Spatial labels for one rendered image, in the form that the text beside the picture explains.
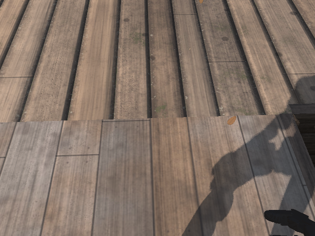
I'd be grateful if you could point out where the right robot hand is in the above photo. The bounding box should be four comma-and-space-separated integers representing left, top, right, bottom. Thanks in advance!
264, 208, 315, 236

